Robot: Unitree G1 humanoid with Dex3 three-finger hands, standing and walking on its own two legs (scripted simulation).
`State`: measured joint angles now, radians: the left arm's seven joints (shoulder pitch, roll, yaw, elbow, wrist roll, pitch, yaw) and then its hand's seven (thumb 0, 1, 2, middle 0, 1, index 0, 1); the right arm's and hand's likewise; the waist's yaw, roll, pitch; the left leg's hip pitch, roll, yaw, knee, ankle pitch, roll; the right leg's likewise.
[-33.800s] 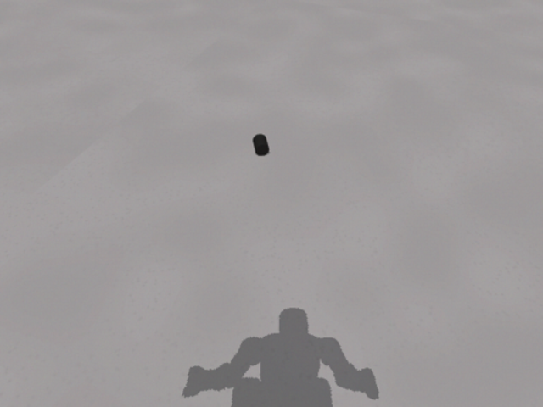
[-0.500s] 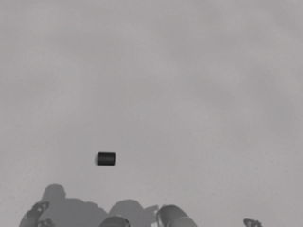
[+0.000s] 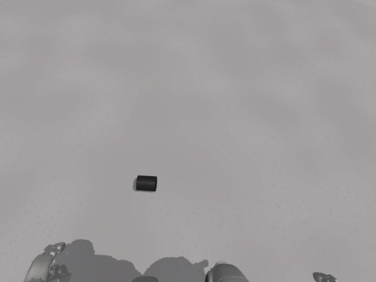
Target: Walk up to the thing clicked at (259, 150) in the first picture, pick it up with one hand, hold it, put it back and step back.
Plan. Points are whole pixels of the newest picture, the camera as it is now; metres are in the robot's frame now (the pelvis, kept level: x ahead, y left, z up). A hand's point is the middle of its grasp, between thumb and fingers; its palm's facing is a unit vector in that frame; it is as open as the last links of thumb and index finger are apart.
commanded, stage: step back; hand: left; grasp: from above
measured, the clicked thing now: (146, 183) +0.62 +0.20 -0.71
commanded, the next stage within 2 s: none
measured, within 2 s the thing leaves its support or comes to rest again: neither
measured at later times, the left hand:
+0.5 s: hand out of the picture -0.06 +0.22 -0.13, palm faces -0.06 -0.91 -0.40, open 7.4 cm
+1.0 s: hand out of the picture -0.23 +0.23 -0.14, palm faces -0.04 -0.92 -0.39, open 7.4 cm
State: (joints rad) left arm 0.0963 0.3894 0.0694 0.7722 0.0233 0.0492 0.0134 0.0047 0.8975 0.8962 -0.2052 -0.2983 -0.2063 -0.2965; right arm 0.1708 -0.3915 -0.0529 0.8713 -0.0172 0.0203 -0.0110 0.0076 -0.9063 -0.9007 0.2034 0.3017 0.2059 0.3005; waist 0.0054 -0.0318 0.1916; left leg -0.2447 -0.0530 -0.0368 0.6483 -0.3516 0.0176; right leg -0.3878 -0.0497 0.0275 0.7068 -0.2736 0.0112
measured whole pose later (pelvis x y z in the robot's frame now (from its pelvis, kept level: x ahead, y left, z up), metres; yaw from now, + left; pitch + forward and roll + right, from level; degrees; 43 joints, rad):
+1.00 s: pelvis -0.33 -0.05 +0.00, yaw -3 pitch -2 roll -1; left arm 0.17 0.39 0.08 0.84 0.02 0.06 0.00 0.00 0.90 0.90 -0.20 -0.30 -0.20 -0.30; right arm 0.12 -0.39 -0.03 0.81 -0.03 0.03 -0.01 0.01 -0.90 -0.90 0.21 0.30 0.21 0.30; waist 0.02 0.00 0.16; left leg -0.40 0.06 -0.01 0.64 -0.20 0.00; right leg -0.28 0.03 0.06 0.82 -0.48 0.01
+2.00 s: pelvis -0.44 -0.03 +0.01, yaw +1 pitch -2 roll +0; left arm 0.20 0.39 0.05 1.02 0.01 0.01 -0.01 0.01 0.90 0.90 -0.20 -0.30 -0.20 -0.30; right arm 0.17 -0.35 -0.05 0.99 -0.03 -0.04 0.01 0.01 -0.91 -0.90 0.20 0.30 0.21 0.30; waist 0.03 -0.03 0.08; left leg -0.26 0.00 0.03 0.58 -0.28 0.01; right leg -0.29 -0.02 0.04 0.77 -0.49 -0.02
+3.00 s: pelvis -0.42 -0.04 +0.03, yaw +0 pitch -2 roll +0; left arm 0.09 0.35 0.01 1.16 0.01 -0.01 -0.01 0.00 0.90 0.90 -0.20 -0.30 -0.20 -0.30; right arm 0.09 -0.35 0.00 1.15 -0.01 -0.02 0.01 0.01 -0.91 -0.90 0.20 0.30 0.21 0.30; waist 0.00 0.01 0.05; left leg -0.10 0.04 0.03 0.30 -0.17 -0.03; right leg -0.09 -0.01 -0.01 0.31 -0.18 0.01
